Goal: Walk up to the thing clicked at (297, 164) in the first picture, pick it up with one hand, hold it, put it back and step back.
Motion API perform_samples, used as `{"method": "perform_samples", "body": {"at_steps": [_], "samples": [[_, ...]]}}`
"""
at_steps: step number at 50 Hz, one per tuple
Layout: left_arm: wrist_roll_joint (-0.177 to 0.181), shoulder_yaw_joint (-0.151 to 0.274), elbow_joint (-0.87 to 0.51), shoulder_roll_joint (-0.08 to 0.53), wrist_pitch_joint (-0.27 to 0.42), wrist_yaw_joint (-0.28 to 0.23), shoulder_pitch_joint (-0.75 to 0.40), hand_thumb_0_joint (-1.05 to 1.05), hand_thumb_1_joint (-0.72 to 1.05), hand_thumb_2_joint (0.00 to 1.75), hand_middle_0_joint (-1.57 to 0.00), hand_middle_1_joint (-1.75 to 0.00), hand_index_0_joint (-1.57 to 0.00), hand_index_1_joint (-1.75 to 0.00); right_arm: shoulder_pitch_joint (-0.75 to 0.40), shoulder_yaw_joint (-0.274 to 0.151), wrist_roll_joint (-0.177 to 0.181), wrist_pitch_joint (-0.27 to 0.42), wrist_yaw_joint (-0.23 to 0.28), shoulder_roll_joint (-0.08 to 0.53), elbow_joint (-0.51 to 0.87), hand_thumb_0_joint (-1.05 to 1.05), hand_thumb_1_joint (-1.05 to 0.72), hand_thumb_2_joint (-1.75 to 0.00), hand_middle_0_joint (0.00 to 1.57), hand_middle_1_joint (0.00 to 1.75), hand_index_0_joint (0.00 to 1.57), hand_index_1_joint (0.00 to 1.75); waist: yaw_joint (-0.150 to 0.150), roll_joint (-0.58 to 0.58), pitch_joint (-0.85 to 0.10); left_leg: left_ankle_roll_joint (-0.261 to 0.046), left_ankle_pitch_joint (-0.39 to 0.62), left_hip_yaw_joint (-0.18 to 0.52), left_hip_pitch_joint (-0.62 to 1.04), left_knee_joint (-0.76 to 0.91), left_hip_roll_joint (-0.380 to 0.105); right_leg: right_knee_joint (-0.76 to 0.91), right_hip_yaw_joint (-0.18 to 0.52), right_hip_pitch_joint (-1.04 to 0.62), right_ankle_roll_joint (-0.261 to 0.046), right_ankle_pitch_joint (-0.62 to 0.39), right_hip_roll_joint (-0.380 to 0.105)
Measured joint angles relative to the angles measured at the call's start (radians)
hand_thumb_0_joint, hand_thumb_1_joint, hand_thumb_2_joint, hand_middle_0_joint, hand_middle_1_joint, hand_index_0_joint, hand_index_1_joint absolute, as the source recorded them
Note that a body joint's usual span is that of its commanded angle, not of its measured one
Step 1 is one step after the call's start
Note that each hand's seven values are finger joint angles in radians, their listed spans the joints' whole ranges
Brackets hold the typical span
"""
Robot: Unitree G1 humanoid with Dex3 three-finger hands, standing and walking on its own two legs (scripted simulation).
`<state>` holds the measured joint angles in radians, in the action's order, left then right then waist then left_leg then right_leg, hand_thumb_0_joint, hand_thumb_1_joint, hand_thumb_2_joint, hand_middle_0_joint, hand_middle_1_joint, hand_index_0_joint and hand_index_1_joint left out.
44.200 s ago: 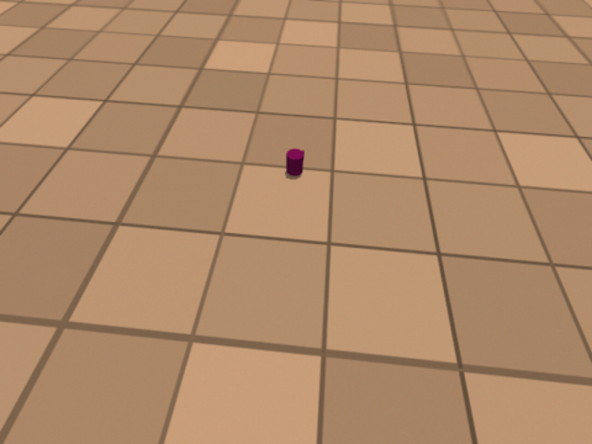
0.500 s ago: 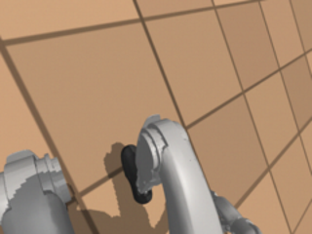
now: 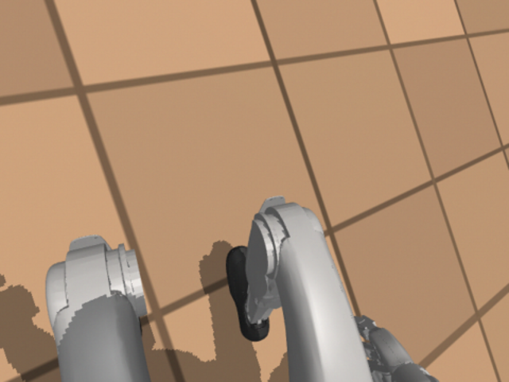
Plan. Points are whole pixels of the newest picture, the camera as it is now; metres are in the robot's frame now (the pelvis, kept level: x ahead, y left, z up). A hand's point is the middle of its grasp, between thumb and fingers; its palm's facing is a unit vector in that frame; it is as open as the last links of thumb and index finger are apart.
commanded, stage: settle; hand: left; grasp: from above
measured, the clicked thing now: out of the picture +0.50 +0.41 -0.20
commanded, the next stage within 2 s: lift in 0.10 s
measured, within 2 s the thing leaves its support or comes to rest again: neither
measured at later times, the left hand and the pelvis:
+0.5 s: hand out of the picture +0.45 +0.39 -0.10, palm faces -0.48 -0.13 -0.87, open 10.8 cm; pelvis +0.00 +0.00 +0.03, yaw +3 degrees
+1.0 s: hand out of the picture +0.39 +0.37 +0.07, palm faces -0.43 -0.14 -0.89, open 10.7 cm; pelvis +0.00 -0.01 +0.15, yaw +8 degrees
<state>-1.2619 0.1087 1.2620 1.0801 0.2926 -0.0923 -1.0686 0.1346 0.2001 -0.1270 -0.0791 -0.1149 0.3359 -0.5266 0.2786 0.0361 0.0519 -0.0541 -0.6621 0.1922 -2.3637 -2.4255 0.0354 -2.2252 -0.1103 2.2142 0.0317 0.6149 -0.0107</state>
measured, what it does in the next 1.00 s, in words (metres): rises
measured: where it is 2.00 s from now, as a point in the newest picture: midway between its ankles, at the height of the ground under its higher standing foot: (192, 334)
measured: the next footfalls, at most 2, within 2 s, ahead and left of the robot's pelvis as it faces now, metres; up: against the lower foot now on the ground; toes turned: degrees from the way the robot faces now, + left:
none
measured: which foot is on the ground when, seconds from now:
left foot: down 0.00-1.00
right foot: down 0.00-1.00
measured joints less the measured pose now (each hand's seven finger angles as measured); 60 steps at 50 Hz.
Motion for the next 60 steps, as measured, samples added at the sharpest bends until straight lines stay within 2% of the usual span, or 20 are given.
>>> {"method": "perform_samples", "body": {"at_steps": [11,15,22,26,32,40,46,51,60], "samples": [[-0.007,-0.006,-0.005,-0.022,0.006,0.017,-0.019,0.00,-0.20,0.87,-0.42,-1.08,-0.47,-1.02,0.016,-0.015,0.012,-0.027,0.010,-0.014,-0.013,0.00,-0.90,-0.90,0.21,0.30,0.21,0.30,0.006,-0.015,-0.031,0.004,0.017,-0.016,0.012,0.039,0.005,0.024,0.013,-0.006,-0.001,-0.008,-0.008],[0.004,-0.001,-0.008,-0.029,-0.006,0.030,-0.012,0.00,-0.20,0.87,-0.42,-1.07,-0.47,-1.02,0.027,-0.023,0.017,-0.032,0.014,-0.017,-0.012,0.00,-0.91,-0.90,0.21,0.30,0.21,0.30,0.006,-0.026,-0.036,0.004,0.022,-0.022,0.019,0.057,0.003,0.037,0.018,-0.008,0.000,-0.012,-0.008],[0.064,0.015,-0.074,-0.077,-0.027,0.084,0.055,0.00,-0.20,0.85,-0.43,-1.06,-0.48,-1.00,0.052,-0.046,0.037,-0.050,0.024,-0.028,-0.023,0.00,-0.91,-0.91,0.21,0.30,0.21,0.30,-0.010,-0.044,-0.058,0.003,0.024,-0.043,0.054,0.109,-0.005,0.075,0.036,-0.027,0.004,-0.018,-0.008],[0.093,0.027,-0.133,-0.106,-0.017,0.117,0.107,0.00,-0.19,0.84,-0.43,-1.04,-0.49,-0.98,0.062,-0.067,0.049,-0.062,0.034,-0.032,-0.034,0.00,-0.91,-0.91,0.21,0.30,0.21,0.30,-0.028,-0.059,-0.079,0.006,0.027,-0.050,0.078,0.142,-0.003,0.101,0.040,-0.046,-0.004,-0.017,-0.012],[0.141,0.030,-0.214,-0.149,-0.001,0.143,0.177,0.00,-0.19,0.84,-0.44,-1.04,-0.49,-0.98,0.058,-0.105,0.066,-0.072,0.047,-0.040,-0.057,0.00,-0.91,-0.91,0.21,0.30,0.21,0.30,-0.061,-0.065,-0.118,0.007,0.026,-0.071,0.133,0.201,-0.009,0.144,0.059,-0.085,0.004,-0.017,-0.014],[0.199,-0.001,-0.320,-0.216,-0.016,0.156,0.290,0.00,-0.18,0.83,-0.43,-1.04,-0.48,-0.98,0.024,-0.144,0.094,-0.068,0.066,-0.054,-0.072,0.00,-0.91,-0.91,0.21,0.30,0.21,0.30,-0.106,-0.075,-0.166,0.010,0.022,-0.093,0.259,0.313,-0.020,0.242,0.076,-0.192,0.015,-0.022,-0.013],[0.240,-0.026,-0.399,-0.274,-0.045,0.142,0.378,0.00,-0.16,0.82,-0.42,-1.04,-0.48,-0.97,-0.001,-0.159,0.116,-0.056,0.083,-0.068,-0.079,0.00,-0.91,-0.90,0.21,0.30,0.21,0.30,-0.133,-0.078,-0.188,0.017,0.022,-0.101,0.397,0.422,-0.029,0.343,0.080,-0.316,0.026,-0.029,-0.011],[0.268,-0.056,-0.461,-0.328,-0.090,0.127,0.455,0.01,-0.16,0.81,-0.43,-1.02,-0.49,-0.96,-0.012,-0.168,0.134,-0.044,0.097,-0.081,-0.092,0.00,-0.90,-0.90,0.21,0.30,0.21,0.30,-0.154,-0.079,-0.197,0.026,0.031,-0.106,0.539,0.536,-0.040,0.451,0.081,-0.447,0.032,-0.044,-0.006],[0.304,-0.117,-0.523,-0.430,-0.150,0.092,0.587,0.01,-0.14,0.78,-0.45,-0.98,-0.51,-0.92,0.006,-0.177,0.158,-0.011,0.134,-0.094,-0.131,0.00,-0.90,-0.90,0.21,0.30,0.21,0.30,-0.181,-0.085,-0.201,0.044,0.070,-0.120,0.852,0.789,-0.059,0.689,0.084,-0.741,0.021,-0.087,0.003]]}}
